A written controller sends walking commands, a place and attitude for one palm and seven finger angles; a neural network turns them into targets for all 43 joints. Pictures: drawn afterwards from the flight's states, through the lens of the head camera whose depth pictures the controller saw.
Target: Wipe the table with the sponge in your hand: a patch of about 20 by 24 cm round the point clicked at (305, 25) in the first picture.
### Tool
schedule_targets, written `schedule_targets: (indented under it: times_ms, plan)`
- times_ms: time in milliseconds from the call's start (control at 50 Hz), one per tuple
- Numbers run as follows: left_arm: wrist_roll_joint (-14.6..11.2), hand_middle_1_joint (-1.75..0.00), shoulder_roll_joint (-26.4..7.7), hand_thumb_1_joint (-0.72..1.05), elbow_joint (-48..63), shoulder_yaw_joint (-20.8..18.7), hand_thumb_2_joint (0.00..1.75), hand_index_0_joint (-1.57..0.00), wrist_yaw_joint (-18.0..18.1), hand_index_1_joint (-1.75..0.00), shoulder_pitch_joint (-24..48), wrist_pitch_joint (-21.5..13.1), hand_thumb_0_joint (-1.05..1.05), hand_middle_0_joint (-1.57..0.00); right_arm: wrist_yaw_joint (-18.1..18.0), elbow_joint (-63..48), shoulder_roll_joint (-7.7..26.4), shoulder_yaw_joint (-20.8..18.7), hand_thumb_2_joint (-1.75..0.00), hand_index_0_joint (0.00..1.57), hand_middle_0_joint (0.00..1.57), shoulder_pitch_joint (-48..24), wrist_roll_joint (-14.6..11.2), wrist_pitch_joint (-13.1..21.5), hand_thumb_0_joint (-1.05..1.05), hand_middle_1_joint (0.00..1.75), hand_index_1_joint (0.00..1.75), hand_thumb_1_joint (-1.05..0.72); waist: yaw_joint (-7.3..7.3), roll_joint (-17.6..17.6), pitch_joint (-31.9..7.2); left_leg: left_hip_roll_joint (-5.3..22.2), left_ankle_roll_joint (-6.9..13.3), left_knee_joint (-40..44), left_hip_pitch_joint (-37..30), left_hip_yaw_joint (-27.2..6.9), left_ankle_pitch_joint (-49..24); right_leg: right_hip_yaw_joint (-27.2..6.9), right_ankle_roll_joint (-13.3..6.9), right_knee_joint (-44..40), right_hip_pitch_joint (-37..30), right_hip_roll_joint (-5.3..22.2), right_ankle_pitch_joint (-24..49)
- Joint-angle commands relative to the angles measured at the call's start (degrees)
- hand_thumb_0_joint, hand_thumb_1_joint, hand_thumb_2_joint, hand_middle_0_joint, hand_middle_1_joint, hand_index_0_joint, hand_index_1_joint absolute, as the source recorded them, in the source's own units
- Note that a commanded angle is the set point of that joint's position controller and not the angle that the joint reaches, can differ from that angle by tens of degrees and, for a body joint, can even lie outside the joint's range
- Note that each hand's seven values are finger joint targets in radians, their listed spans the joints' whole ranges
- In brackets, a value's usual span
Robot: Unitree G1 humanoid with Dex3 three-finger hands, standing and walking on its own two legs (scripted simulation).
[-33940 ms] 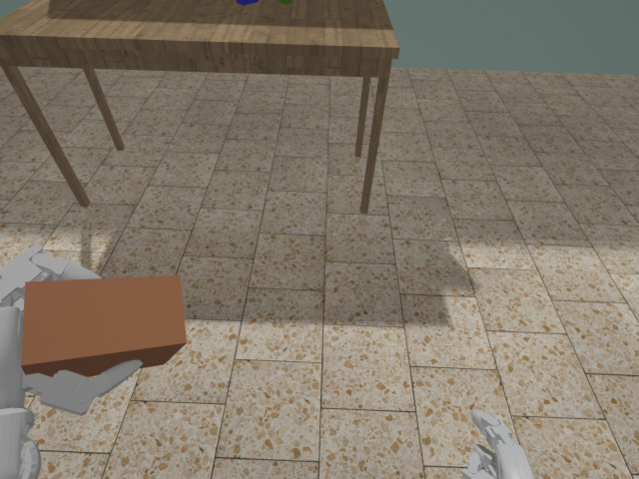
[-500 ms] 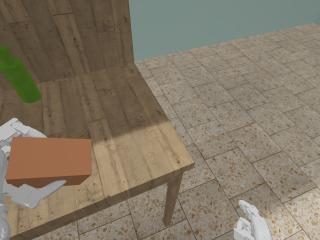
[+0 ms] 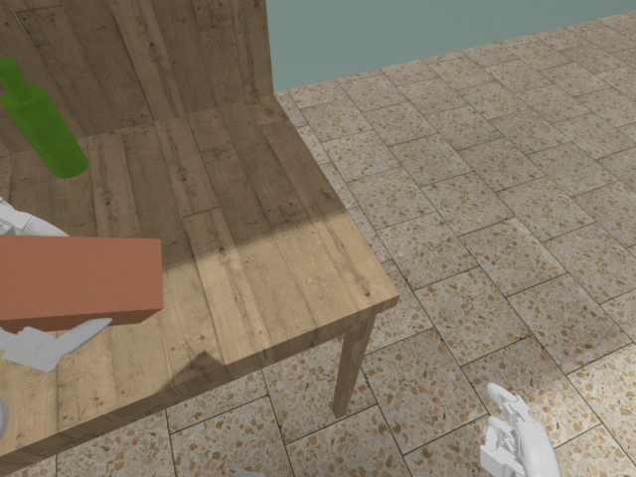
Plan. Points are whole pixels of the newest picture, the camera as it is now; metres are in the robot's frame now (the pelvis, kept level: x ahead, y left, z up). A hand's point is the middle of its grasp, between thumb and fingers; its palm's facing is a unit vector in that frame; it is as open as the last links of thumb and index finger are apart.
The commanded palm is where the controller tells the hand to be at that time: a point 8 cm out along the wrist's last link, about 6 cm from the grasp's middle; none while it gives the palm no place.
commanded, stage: come to a stop and stand still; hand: left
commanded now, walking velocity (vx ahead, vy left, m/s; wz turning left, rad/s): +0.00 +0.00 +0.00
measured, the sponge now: (105, 286) +0.26 +0.23 +0.15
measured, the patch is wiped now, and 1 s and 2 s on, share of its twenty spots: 0.00 0.00 0.00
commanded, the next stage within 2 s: look again from close up in 0.74 s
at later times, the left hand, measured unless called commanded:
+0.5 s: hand out of the picture +0.23 +0.32 +0.16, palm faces +0.37 -0.87 -0.34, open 10.2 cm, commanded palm +0.17 +0.35 +0.18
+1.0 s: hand out of the picture +0.23 +0.31 +0.16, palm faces +0.38 -0.84 -0.37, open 10.2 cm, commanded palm +0.17 +0.35 +0.18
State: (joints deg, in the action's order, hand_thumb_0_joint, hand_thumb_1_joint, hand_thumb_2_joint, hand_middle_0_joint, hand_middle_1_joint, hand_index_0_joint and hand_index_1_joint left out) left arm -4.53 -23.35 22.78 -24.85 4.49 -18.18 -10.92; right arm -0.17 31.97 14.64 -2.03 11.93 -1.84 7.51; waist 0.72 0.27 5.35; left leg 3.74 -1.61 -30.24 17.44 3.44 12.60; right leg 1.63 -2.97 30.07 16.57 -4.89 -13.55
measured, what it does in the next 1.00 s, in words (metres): shifts its weight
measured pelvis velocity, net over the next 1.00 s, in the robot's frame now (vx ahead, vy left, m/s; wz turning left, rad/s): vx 0.02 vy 0.06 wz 0.02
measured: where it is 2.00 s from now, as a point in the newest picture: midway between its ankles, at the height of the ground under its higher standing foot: outside the picture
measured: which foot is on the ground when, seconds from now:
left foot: down 0.00-1.00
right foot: down 0.00-1.00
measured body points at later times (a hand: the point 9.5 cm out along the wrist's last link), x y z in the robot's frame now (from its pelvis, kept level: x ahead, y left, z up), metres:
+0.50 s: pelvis +0.01 +0.07 +0.01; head +0.02 +0.10 +0.46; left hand +0.21 +0.36 +0.18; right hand +0.19 -0.13 -0.06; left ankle +0.04 +0.14 -0.73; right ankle +0.03 -0.06 -0.73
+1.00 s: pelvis +0.02 +0.06 +0.01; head +0.04 +0.09 +0.46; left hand +0.21 +0.36 +0.18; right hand +0.20 -0.16 -0.06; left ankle +0.04 +0.14 -0.73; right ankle +0.03 -0.06 -0.73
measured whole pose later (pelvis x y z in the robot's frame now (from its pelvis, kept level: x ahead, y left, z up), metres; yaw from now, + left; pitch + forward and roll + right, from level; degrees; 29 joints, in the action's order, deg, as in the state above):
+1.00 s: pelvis +0.02 +0.06 +0.01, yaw +1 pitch -1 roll -1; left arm -1.8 -21.0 26.5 -19.8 6.1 -24.7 -11.2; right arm -2.1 33.0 11.2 1.1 11.8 -0.8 6.8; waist 0.7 1.3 2.4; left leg -2.2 3.6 -25.8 13.1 1.2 12.1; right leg 0.6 0.1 22.3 10.2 -1.0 -11.6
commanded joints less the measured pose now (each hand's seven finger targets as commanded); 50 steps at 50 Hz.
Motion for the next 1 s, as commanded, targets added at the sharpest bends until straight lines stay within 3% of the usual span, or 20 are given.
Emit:
schedule_targets:
  times_ms: [0, 20, 40, 80, 140, 200, 240, 320, 360, 420, 440, 460, 540, 620, 680, 780, 840, 860, 940, 980]
  plan:
    - [0.29, -1.60, -11.02, 0.10, 19.04, -4.75, 1.30, -1.20, 1.07, -1.60, -7.02, -4.31, 0.00, -1.20, -0.26, -9.41, 3.80, -1.41, -0.90, 0.20, 0.20, -4.91, 0.48, 3.37, 0.00, 0.30, 0.30, -0.90, 1.93, 8.90, -13.53, -1.76, 3.26, -1.95, -1.81, -2.29, 1.50, -11.34, 4.85, -11.29, -5.66, 11.27, 3.46]
    - [0.08, -1.60, -12.25, 0.10, 18.63, -6.74, 1.30, -1.20, 1.49, -1.60, -6.92, -4.39, 0.00, -1.20, -0.91, -9.26, 3.46, -1.27, -0.90, 0.20, 0.20, -4.94, 0.64, 3.36, 0.00, 0.30, 0.30, -0.90, 1.53, 11.64, -12.04, -3.00, 2.82, -3.33, -1.73, -2.54, 3.52, -13.77, 3.10, -14.30, -3.25, 12.85, -2.13]
    - [0.09, -1.60, -16.06, 0.10, 18.72, -10.85, 1.30, -1.20, 2.66, -1.60, -7.25, -4.21, 0.00, -1.20, -1.54, -8.30, 3.47, -0.98, -0.90, 0.20, 0.20, -5.55, 0.65, 2.79, 0.00, 0.30, 0.30, -0.90, 1.29, 9.54, -11.76, -3.10, 2.67, -3.43, -3.39, -2.87, 4.26, -15.22, 1.15, -15.74, -0.02, 14.13, -8.02]
    - [-0.51, -1.60, -12.58, 0.10, 19.33, -8.25, 1.30, -1.20, 2.89, -1.60, -4.88, -4.33, 0.00, -1.20, -2.48, -8.97, 2.85, -0.43, -0.90, 0.20, 0.20, -5.18, 0.94, 2.41, 0.00, 0.30, 0.30, -0.90, 0.25, 6.50, -9.74, -3.08, 2.80, -1.64, -5.40, -4.35, 3.60, -14.81, -0.75, -16.20, 3.55, 14.10, -14.38]
    - [0.10, -1.60, -11.65, 0.10, 20.00, -6.43, 1.30, -1.20, 3.41, -1.60, 0.08, -5.18, 0.00, -1.20, -3.39, -7.33, 3.73, -0.13, -0.90, 0.20, 0.20, -6.11, 1.36, 3.07, 0.00, 0.30, 0.30, -0.90, -0.20, -4.80, -8.63, -0.09, 3.91, 6.43, -9.31, -7.69, 5.24, -11.04, 0.30, -12.71, 5.33, 9.29, -13.41]
    - [1.77, -1.60, -8.06, 0.10, 16.15, -2.43, 1.30, -1.20, 2.70, -1.60, 4.18, -5.31, 0.00, -1.20, -3.02, -7.18, 3.97, 0.45, -0.90, 0.20, 0.20, -5.04, 1.31, 4.23, 0.00, 0.30, 0.30, -0.90, 0.42, -11.98, -7.01, 4.73, 6.07, 16.57, 3.39, -13.63, 18.71, -5.29, 2.03, -3.31, -6.38, 5.39, -6.72]
    - [2.69, -1.60, -4.91, 0.10, 14.11, 0.97, 1.30, -1.20, 2.24, -1.60, 4.92, -5.08, 0.00, -1.20, -2.50, -6.87, 3.28, 0.71, -0.90, 0.20, 0.20, -5.81, 0.84, 5.20, 0.00, 0.30, 0.30, -0.90, 0.49, -11.25, -6.78, 5.19, 6.23, 17.18, 4.15, -12.97, 18.20, -4.00, 2.30, -2.35, -8.23, 5.34, -2.55]
    - [3.68, -1.60, -3.67, 0.10, 13.05, 3.11, 1.30, -1.20, 1.86, -1.60, 3.14, -4.27, 0.00, -1.20, -1.38, -6.63, 4.10, 0.18, -0.90, 0.20, 0.20, -3.56, 1.37, 5.41, 0.00, 0.30, 0.30, -0.90, 0.47, -4.43, -8.23, 4.23, 5.23, 14.75, 1.84, -12.42, 11.24, -4.25, 2.27, -5.82, -9.13, 6.07, 0.62]
    - [3.98, -1.60, -2.97, 0.10, 13.75, 3.71, 1.30, -1.20, 1.76, -1.60, 2.98, -4.30, 0.00, -1.20, -1.02, -6.63, 3.96, 0.39, -0.90, 0.20, 0.20, -4.10, 1.38, 5.25, 0.00, 0.30, 0.30, -0.90, 0.19, -5.98, -7.68, 4.15, 4.51, 16.62, 2.31, -13.06, 13.16, -3.57, 2.27, -5.08, -8.76, 5.23, 0.00]
    - [3.88, -1.60, -6.62, 0.10, 15.62, -0.25, 1.30, -1.20, 2.09, -1.60, 2.37, -4.72, 0.00, -1.20, -1.16, -7.17, 3.81, 0.27, -0.90, 0.20, 0.20, -4.31, 1.72, 4.79, 0.00, 0.30, 0.30, -0.90, 0.44, -3.12, -9.19, 3.63, 3.86, 14.67, 0.41, -12.11, 6.82, -3.91, 2.10, -6.94, -10.12, 5.97, 3.11]
    - [3.82, -1.60, -8.63, 0.10, 16.07, -2.63, 1.30, -1.20, 2.44, -1.60, 2.08, -4.73, 0.00, -1.20, -1.30, -6.87, 3.72, 0.46, -0.90, 0.20, 0.20, -5.26, 1.62, 4.76, 0.00, 0.30, 0.30, -0.90, 0.34, -4.41, -9.74, 3.13, 3.22, 14.71, -0.53, -11.52, 5.04, -3.50, 2.18, -6.89, -10.03, 5.60, 3.72]
    - [3.39, -1.60, -6.78, 0.10, 15.93, -1.17, 1.30, -1.20, 2.15, -1.60, 1.91, -5.01, 0.00, -1.20, -1.35, -7.07, 3.46, 0.67, -0.90, 0.20, 0.20, -4.63, 1.90, 4.49, 0.00, 0.30, 0.30, -0.90, 0.21, -4.25, -9.49, 2.81, 2.82, 14.62, -0.41, -11.94, 2.54, -2.98, 2.03, -6.80, -10.36, 5.50, 4.76]
    - [2.95, -1.60, -9.29, 0.10, 19.00, -3.44, 1.30, -1.20, 2.22, -1.60, 1.28, -5.55, 0.00, -1.20, -1.50, -7.48, 3.22, 0.54, -0.90, 0.20, 0.20, -5.26, 1.75, 4.52, 0.00, 0.30, 0.30, -0.90, 0.29, -8.19, -13.19, 2.28, 0.95, 11.55, -6.65, -9.99, -10.64, -2.53, 1.80, -6.01, -10.06, 5.88, 8.70]
    - [2.61, -1.60, -7.11, 0.10, 19.68, -1.02, 1.30, -1.20, 1.86, -1.60, -1.23, -5.49, 0.00, -1.20, -1.24, -7.56, 3.62, -0.01, -0.90, 0.20, 0.20, -3.84, 1.75, 3.96, 0.00, 0.30, 0.30, -0.90, 0.08, -7.17, -15.33, 2.67, 0.09, 8.30, -10.58, -9.31, -23.21, -2.03, 1.66, -6.27, -9.86, 6.43, 11.94]
    - [2.50, -1.60, -5.92, 0.10, 18.26, 0.03, 1.30, -1.20, 1.84, -1.60, -3.12, -4.81, 0.00, -1.20, -1.04, -7.41, 3.95, -0.38, -0.90, 0.20, 0.20, -3.54, 1.57, 3.43, 0.00, 0.30, 0.30, -0.90, -0.12, -6.99, -14.84, 3.24, -0.51, 8.31, -11.67, -9.39, -26.26, -1.59, 1.76, -6.15, -8.55, 6.23, 10.03]
    - [2.26, -1.60, -6.48, 0.10, 16.79, -0.69, 1.30, -1.20, 2.17, -1.60, -3.57, -4.15, 0.00, -1.20, -1.43, -7.79, 4.05, -0.48, -0.90, 0.20, 0.20, -4.25, 1.15, 2.31, 0.00, 0.30, 0.30, -0.90, -0.09, -4.82, -13.00, 2.69, -0.35, 9.34, -7.89, -9.38, -19.40, -2.04, 1.74, -7.36, -10.34, 6.66, 10.43]
    - [2.18, -1.60, -8.23, 0.10, 17.21, -2.48, 1.30, -1.20, 2.69, -1.60, -2.32, -4.08, 0.00, -1.20, -2.04, -7.75, 3.98, -0.32, -0.90, 0.20, 0.20, -5.58, 0.92, 2.22, 0.00, 0.30, 0.30, -0.90, -0.03, -4.78, -12.09, 1.79, 1.02, 10.44, -5.33, -8.52, -9.75, -3.54, 1.80, -8.28, -11.18, 7.01, 10.18]
    - [1.83, -1.60, -6.25, 0.10, 15.96, -0.73, 1.30, -1.20, 2.49, -1.60, -2.51, -4.24, 0.00, -1.20, -2.10, -7.82, 3.79, -0.02, -0.90, 0.20, 0.20, -5.15, 1.13, 2.04, 0.00, 0.30, 0.30, -0.90, -0.12, -4.13, -10.91, 1.65, 1.37, 11.26, -4.09, -9.06, -6.85, -3.18, 1.75, -8.88, -11.08, 7.16, 9.10]
    - [2.21, -1.60, -7.71, 0.10, 18.05, -1.42, 1.30, -1.20, 2.89, -1.60, -0.66, -4.37, 0.00, -1.20, -2.46, -7.79, 4.01, -0.13, -0.90, 0.20, 0.20, -6.20, 0.92, 2.65, 0.00, 0.30, 0.30, -0.90, -0.09, -6.17, -11.16, 1.06, 2.17, 11.94, -4.06, -9.13, -2.22, -4.63, 1.60, -9.25, -11.05, 7.18, 7.90]
    - [2.14, -1.60, -6.78, 0.10, 17.07, -0.39, 1.30, -1.20, 2.74, -1.60, -1.30, -4.35, 0.00, -1.20, -2.47, -7.88, 3.89, -0.15, -0.90, 0.20, 0.20, -5.30, 1.09, 2.75, 0.00, 0.30, 0.30, -0.90, -0.09, -4.73, -11.11, 0.99, 2.58, 11.71, -3.88, -9.29, -1.50, -4.59, 1.51, -9.91, -11.20, 7.56, 7.83]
